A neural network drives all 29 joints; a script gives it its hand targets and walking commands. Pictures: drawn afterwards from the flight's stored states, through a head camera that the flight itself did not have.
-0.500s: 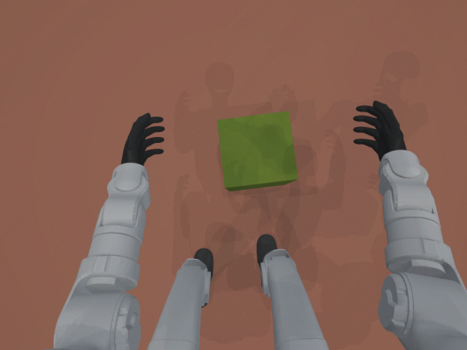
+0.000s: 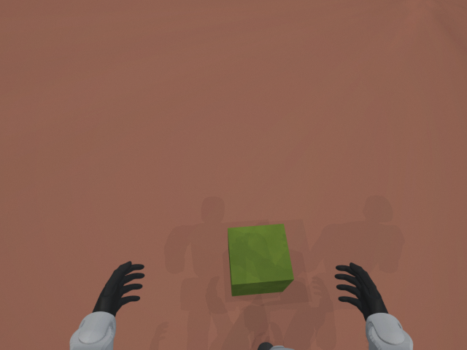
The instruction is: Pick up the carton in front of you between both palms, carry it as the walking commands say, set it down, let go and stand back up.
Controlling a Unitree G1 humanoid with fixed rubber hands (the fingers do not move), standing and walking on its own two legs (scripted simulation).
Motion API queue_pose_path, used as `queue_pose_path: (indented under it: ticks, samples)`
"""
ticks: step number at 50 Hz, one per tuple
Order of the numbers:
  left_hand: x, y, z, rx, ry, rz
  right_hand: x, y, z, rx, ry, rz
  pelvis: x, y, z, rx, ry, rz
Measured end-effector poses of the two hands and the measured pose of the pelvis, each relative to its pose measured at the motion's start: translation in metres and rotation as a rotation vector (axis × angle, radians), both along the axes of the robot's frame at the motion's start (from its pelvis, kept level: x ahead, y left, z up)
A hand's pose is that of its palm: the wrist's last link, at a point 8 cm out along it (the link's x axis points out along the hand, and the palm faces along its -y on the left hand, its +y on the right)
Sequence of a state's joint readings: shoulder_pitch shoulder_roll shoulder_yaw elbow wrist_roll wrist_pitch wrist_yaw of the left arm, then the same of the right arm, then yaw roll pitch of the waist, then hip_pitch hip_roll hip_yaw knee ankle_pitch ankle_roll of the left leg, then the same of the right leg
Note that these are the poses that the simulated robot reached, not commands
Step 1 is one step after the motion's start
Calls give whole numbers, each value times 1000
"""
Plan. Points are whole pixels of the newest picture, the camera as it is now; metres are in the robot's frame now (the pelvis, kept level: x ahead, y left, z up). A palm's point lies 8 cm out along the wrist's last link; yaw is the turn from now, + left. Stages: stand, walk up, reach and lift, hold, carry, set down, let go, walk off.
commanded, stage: let go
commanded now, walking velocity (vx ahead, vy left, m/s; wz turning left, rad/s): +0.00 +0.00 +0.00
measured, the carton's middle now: (256, 261) +0.42 -0.08 -0.64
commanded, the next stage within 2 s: stand in 0.52 s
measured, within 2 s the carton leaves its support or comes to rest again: neither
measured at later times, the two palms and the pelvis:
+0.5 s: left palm (95, 319) +0.17 +0.24 -0.06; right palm (375, 327) +0.17 -0.23 -0.06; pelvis +0.01 +0.01 +0.01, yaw +0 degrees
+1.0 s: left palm (69, 335) +0.15 +0.29 -0.09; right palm (409, 340) +0.15 -0.29 -0.08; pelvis +0.02 +0.00 +0.00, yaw +1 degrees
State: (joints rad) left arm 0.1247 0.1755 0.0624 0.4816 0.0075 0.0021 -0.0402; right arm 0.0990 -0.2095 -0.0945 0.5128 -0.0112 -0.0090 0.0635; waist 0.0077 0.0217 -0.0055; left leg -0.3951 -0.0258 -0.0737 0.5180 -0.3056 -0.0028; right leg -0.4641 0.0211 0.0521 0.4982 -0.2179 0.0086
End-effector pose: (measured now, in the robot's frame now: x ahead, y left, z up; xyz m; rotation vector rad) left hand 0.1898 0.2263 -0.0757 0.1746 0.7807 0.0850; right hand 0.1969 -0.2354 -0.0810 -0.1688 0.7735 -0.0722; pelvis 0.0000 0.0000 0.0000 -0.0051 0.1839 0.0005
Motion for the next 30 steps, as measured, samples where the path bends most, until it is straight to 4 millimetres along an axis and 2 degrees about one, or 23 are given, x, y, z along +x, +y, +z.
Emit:
queue_pose_path:
  ticks: [4, 9, 26, 30]
  samples:
    - [-15, 9, 10, 0, 1, 0, -18, 5, 11, -1, 4, 2, 6, 3, 6, -5, -82, 2]
    - [-22, 15, 16, -3, 2, -9, -29, 9, 18, -3, 14, 9, 9, 6, 8, -9, -166, 3]
    - [-19, 10, 20, 14, 21, -8, -30, 8, 19, -4, 19, 1, 8, 5, 6, -11, -256, 5]
    - [-23, 27, 11, 100, 36, 14, -35, -9, 10, -87, 43, 1, 8, 4, 2, -6, -215, 7]
